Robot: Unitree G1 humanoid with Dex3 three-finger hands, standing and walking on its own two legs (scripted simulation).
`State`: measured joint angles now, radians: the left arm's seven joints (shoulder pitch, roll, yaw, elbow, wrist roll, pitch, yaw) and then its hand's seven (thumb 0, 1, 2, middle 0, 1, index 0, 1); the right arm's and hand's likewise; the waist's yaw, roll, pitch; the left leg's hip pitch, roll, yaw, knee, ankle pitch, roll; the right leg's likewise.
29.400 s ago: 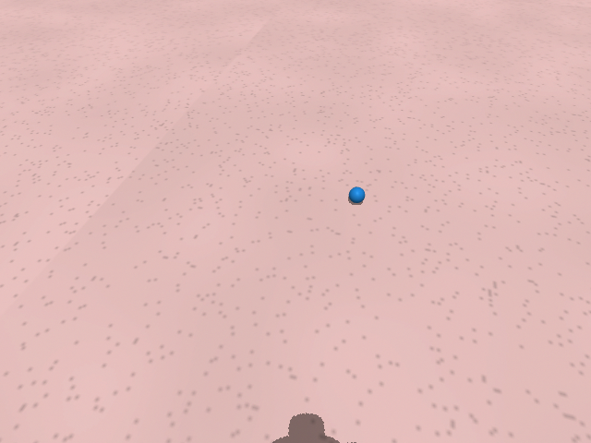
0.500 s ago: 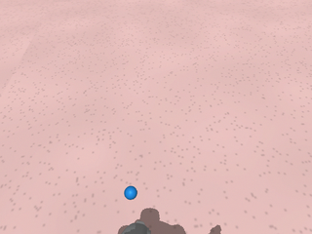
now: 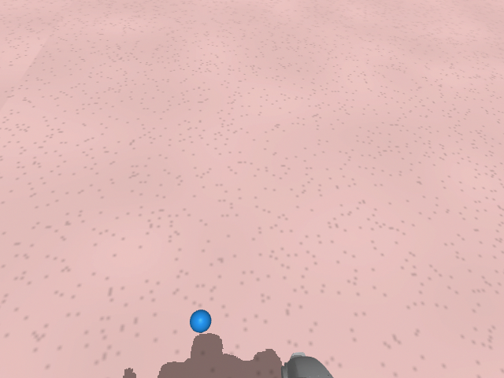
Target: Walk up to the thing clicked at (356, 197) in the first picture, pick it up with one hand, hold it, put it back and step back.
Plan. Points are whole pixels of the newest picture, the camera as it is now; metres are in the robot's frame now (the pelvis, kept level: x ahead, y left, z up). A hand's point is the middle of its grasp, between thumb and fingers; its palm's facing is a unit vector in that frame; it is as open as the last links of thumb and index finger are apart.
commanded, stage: walk up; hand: left
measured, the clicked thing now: (200, 321) +0.43 +0.15 -0.73
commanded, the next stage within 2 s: none
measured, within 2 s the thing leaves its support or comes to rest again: neither
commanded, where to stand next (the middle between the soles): +0.07 -0.08 m, yaw -2 degrees
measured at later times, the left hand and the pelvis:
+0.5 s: hand out of the picture +0.06 +0.22 -0.16, palm faces +0.02 -0.95 -0.30, open 7.4 cm; pelvis -0.04 -0.03 -0.01, yaw +3 degrees
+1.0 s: hand out of the picture +0.00 +0.30 -0.17, palm faces +0.03 -0.92 -0.40, open 7.4 cm; pelvis -0.02 +0.01 -0.02, yaw +1 degrees
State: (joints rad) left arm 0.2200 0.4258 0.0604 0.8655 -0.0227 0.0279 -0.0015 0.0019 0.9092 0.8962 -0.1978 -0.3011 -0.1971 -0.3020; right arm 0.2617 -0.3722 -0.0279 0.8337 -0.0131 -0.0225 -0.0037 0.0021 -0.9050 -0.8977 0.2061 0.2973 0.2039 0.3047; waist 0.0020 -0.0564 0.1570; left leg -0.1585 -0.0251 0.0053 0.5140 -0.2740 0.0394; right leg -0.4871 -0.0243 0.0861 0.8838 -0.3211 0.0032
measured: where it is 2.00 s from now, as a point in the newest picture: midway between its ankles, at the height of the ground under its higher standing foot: outside the picture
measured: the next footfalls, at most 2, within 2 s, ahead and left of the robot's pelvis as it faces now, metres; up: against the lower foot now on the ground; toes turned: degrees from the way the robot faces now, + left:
right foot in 0.12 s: +0.06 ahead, -0.17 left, +0.00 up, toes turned +2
left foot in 0.40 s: -0.04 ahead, +0.07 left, +0.00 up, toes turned +3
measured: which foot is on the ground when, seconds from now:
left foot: down 0.00-0.14, up 0.16-0.38, down 0.40-0.64, up 0.66-0.92, down 0.94-1.00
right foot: up 0.00-0.10, down 0.12-0.96, up 0.98-1.00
